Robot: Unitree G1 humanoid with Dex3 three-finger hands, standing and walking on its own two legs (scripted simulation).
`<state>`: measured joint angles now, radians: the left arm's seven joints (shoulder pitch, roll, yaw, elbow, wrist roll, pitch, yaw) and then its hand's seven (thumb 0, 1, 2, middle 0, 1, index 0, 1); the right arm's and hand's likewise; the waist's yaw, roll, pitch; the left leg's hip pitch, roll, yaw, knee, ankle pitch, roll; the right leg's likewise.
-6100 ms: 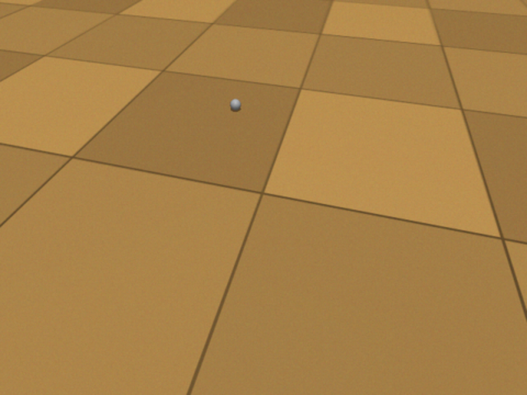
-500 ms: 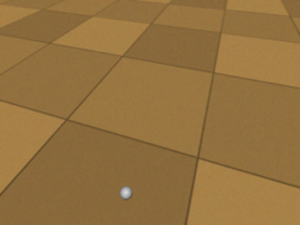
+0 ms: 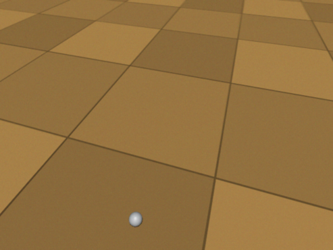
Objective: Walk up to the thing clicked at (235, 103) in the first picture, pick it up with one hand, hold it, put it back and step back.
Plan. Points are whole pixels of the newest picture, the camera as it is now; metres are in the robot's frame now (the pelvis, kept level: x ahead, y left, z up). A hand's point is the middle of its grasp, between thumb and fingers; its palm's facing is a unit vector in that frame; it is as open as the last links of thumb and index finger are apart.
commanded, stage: walk up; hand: left
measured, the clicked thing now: (135, 219) +0.46 +0.21 -0.74
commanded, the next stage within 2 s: none
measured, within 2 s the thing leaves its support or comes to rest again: neither
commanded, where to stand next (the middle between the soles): +0.09 -0.02 m, yaw -1 degrees
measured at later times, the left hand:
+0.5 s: hand out of the picture +0.12 +0.34 -0.19, palm faces -0.06 -0.93 -0.37, open 7.4 cm
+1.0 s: hand out of the picture +0.11 +0.27 -0.16, palm faces -0.03 -0.89 -0.46, open 7.4 cm
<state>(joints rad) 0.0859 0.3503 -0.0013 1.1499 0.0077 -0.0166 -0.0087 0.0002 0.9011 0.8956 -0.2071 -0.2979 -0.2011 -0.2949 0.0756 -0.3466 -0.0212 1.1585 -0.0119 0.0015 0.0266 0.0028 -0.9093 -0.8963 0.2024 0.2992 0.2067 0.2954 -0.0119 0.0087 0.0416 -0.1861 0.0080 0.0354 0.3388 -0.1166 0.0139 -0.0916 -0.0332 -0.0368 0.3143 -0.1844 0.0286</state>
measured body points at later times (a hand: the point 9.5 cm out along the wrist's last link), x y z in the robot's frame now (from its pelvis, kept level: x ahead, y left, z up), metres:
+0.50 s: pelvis +0.05 +0.04 -0.03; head +0.11 +0.08 +0.42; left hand +0.13 +0.39 -0.17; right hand +0.11 -0.30 -0.11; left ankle +0.12 +0.17 -0.75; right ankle +0.02 -0.12 -0.65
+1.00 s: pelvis +0.01 +0.00 -0.04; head +0.05 -0.04 +0.40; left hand +0.11 +0.31 -0.13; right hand +0.08 -0.33 -0.18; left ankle +0.01 +0.14 -0.69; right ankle +0.02 -0.16 -0.75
